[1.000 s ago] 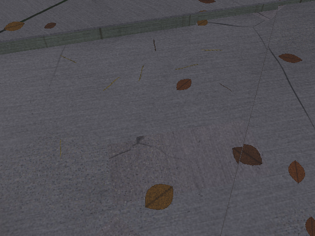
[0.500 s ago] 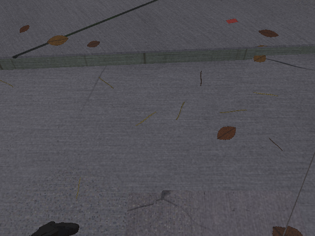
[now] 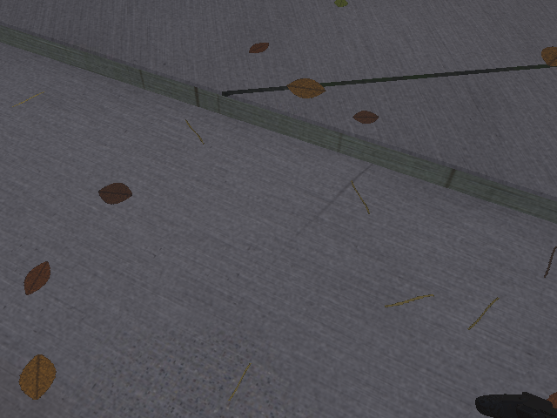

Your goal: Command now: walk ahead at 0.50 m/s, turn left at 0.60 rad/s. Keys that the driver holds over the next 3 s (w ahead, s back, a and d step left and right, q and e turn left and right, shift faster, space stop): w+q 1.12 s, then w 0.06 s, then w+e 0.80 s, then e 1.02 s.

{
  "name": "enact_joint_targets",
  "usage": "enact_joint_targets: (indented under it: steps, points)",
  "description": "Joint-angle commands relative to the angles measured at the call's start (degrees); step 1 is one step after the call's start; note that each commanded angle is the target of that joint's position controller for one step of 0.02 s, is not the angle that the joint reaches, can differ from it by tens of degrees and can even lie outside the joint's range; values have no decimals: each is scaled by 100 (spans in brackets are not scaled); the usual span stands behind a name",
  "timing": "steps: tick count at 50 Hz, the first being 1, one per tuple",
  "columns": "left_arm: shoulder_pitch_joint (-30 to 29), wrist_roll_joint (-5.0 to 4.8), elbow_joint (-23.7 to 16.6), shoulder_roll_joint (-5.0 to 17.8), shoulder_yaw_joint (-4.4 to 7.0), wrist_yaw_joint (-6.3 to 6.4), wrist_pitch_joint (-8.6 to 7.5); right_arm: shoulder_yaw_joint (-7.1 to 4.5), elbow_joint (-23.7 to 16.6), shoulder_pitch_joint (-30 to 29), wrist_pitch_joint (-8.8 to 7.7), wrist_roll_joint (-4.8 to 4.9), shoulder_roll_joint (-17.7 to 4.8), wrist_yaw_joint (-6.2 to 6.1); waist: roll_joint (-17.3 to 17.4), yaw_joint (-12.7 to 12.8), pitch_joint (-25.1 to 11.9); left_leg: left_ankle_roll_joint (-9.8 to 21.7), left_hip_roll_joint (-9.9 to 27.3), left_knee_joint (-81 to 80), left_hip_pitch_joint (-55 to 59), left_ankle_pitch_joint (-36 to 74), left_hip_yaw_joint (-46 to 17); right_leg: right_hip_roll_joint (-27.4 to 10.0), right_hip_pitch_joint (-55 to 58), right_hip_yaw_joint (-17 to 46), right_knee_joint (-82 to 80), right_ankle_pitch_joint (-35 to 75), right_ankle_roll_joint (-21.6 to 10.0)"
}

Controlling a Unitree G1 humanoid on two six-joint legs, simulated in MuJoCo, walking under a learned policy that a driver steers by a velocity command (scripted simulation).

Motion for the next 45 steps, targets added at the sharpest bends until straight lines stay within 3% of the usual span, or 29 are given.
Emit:
enact_joint_targets:
  steps: [1,2,3,4,6,9,12,15,20,23,24,25,26,27,28,29,30,31,32,34,37,40,45]
  points:
    - [-486,77,-929,823,148,-72,-122,-520,79,2241,6,216,-1595,-227,908,-1120,-1917,1413,2102,-1849,4692,-462,-4542,533,-4164,1324,3801,-158,-116]
    - [-849,-32,-1029,807,141,-94,-186,-477,210,2040,13,227,-1433,-291,541,-997,-1152,1287,1949,-1785,4152,660,-3495,254,-4325,1475,3574,511,-184]
    - [-765,-46,-941,715,97,-88,-230,-402,246,1785,-3,230,-1151,-309,193,-719,-755,1111,1711,-1785,3411,1548,-2942,75,-3950,1493,3026,885,-205]
    - [-722,12,-892,680,99,-84,-178,-352,231,1550,-32,251,-999,-323,95,-485,-521,963,1442,-1858,2867,2032,-2541,-28,-3593,1529,2670,922,-177]
    - [-482,136,-814,627,98,-106,22,-276,192,1322,-120,301,-804,-299,207,-211,-548,882,1131,-2061,2286,2310,-2180,-39,-2993,1542,2262,979,-72]
    - [-782,147,-900,486,89,-165,158,-320,324,1562,-215,315,-951,-276,216,-219,-390,913,933,-2327,1982,2114,-2048,74,-3084,1438,1682,1418,56]
    - [-1507,147,-1099,433,61,-165,156,-336,459,1901,-222,305,-981,-289,314,-439,-171,821,843,-2407,1991,1906,-2072,120,-3355,1456,937,2204,107]
    - [-2066,109,-1230,519,70,-184,94,-346,581,2272,-252,309,-988,-318,339,-662,-134,757,841,-2245,2384,1886,-2248,201,-3614,1592,365,2903,72]
    - [-2807,55,-1503,490,5,-217,8,-378,651,2488,-238,237,-1068,-393,415,-871,84,559,851,-1893,2515,1720,-2598,446,-3142,1691,-891,3130,2]
    - [-2293,8,-1343,637,51,-145,-41,-409,612,2215,-227,205,-1183,-456,466,-620,65,298,859,-1464,2305,1888,-2816,528,-2027,1814,-1386,2834,-144]
    - [-1883,6,-1207,746,99,-90,-82,-421,620,2129,-223,181,-1230,-448,393,-443,-68,218,765,-973,2249,2233,-2808,589,-1497,1802,-1474,2578,-218]
    - [-1163,30,-980,833,150,-25,-157,-417,639,2061,-240,209,-1242,-401,104,-90,-436,108,447,-6,2160,2490,-2580,650,-620,1683,-1791,2630,-300]
    - [-402,122,-833,1022,209,29,-251,-345,630,2127,-285,261,-954,-364,-102,196,-950,12,100,1317,1427,1510,-2330,119,638,2118,-1672,2330,-400]
    - [188,239,-808,1306,228,66,-256,-161,550,2405,-287,244,-230,-366,-1070,145,-1527,-76,-387,3034,394,-2334,-1727,-1293,1690,3356,-1316,2687,-455]
    - [52,171,-853,1749,355,54,-173,-215,456,3199,-242,365,-521,-432,-1884,-315,-2027,-240,-701,3906,-819,-2422,-1278,-2140,2193,5794,-1964,2175,-1199]
    - [-521,70,-968,1092,264,20,-127,-257,678,2692,-130,243,-908,-477,-617,-318,-1127,-256,-128,3901,-1103,-1539,-1250,-1737,1286,5128,-2381,1232,-1123]
    - [-812,38,-1003,674,145,-9,-136,-281,660,2172,-102,212,-969,-390,-300,-247,-505,-300,4,3583,-861,-1055,-1174,-1312,494,4176,-2553,1430,-980]
    - [-900,87,-951,571,104,-22,-138,-279,661,2026,-74,208,-875,-311,-313,-326,-304,-373,160,3362,-664,-820,-1145,-1046,85,3533,-2681,1972,-821]
    - [-755,38,-848,573,91,6,-180,-275,663,1951,-22,132,-794,-234,-570,-354,-249,-410,283,3183,-500,-670,-1142,-908,-120,3089,-2733,2604,-757]
    - [-570,-49,-641,568,97,-13,-302,-224,668,1851,77,114,-605,-136,-789,-431,-210,-465,311,3036,-414,-471,-1016,-714,-268,2447,-2805,3680,-730]
    - [-345,-78,-492,503,100,-31,-358,-164,536,1330,111,108,-477,-62,-658,-395,-274,-490,386,2894,-961,-102,-865,-720,74,1862,-2879,4533,-837]
    - [-211,-62,-364,409,79,-26,-317,-88,317,634,77,125,-377,17,-531,-301,-77,-510,419,2195,-1252,445,-636,-605,121,1350,-3063,4533,-839]
    - [124,-47,-94,565,94,21,-289,85,-3,-399,8,109,-179,127,-416,-86,171,-321,377,546,-897,1022,-42,-617,352,743,-3104,4760,-718]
